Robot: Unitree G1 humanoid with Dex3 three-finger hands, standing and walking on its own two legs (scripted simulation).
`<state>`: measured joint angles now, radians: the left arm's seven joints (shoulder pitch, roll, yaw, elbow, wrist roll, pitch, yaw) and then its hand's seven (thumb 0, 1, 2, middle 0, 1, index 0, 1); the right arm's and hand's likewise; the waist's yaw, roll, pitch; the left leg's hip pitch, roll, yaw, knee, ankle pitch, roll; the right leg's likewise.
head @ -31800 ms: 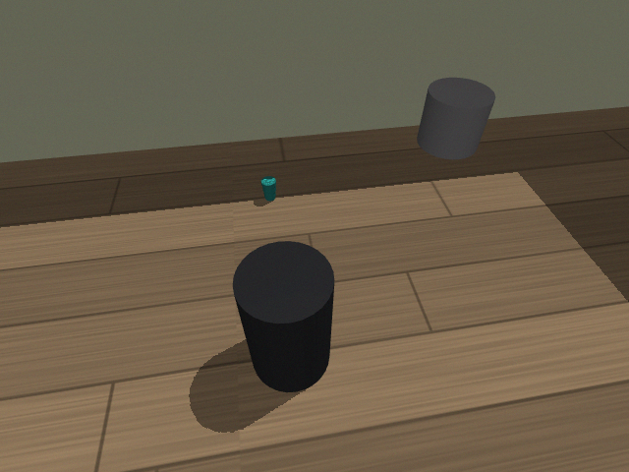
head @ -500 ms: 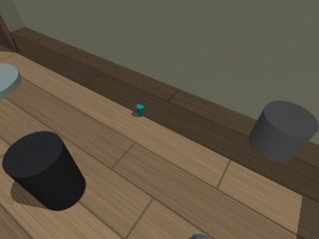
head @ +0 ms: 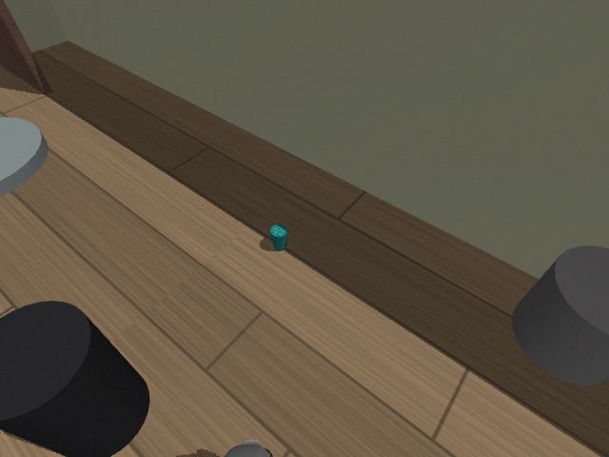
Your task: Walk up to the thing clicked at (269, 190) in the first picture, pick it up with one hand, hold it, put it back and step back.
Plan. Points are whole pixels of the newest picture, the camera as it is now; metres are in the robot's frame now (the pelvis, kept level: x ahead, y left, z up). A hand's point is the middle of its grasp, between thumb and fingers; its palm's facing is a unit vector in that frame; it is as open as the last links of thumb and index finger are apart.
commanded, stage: walk up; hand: left
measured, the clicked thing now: (279, 238) +1.03 +0.20 -0.71
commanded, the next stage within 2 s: none
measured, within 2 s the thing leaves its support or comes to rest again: neither
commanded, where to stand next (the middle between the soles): +0.65 -0.03 m, yaw -1 degrees
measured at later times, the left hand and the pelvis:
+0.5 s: hand (185, 338) +0.32 +0.24 -0.13, palm faces -0.05 -0.90 -0.43, open 7.4 cm; pelvis +0.22 -0.04 -0.02, yaw -2 degrees
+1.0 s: hand (198, 295) +0.42 +0.26 -0.16, palm faces -0.02 -0.93 -0.36, open 7.4 cm; pelvis +0.41 -0.02 -0.01, yaw +1 degrees
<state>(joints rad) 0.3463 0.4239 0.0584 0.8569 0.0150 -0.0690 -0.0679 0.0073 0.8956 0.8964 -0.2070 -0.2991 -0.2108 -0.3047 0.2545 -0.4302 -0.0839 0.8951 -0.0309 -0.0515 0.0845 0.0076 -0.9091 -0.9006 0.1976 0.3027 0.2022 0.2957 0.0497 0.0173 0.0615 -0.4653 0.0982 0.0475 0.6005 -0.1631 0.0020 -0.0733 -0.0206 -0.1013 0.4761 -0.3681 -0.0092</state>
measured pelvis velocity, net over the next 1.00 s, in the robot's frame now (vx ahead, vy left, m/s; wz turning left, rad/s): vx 0.41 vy -0.02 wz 0.02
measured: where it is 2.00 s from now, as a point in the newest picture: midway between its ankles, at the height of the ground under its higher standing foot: (333, 342)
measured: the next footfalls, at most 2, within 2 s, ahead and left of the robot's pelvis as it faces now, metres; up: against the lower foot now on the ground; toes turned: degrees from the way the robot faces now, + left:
left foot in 0.04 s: +0.18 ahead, +0.14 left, +0.00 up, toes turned +5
right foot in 0.44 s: +0.35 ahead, -0.16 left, +0.00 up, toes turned -7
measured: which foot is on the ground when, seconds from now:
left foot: up 0.00-0.02, down 0.04-0.46, up 0.48-0.88, down 0.90-1.00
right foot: down 0.00-0.06, up 0.08-0.42, down 0.44-0.92, up 0.94-1.00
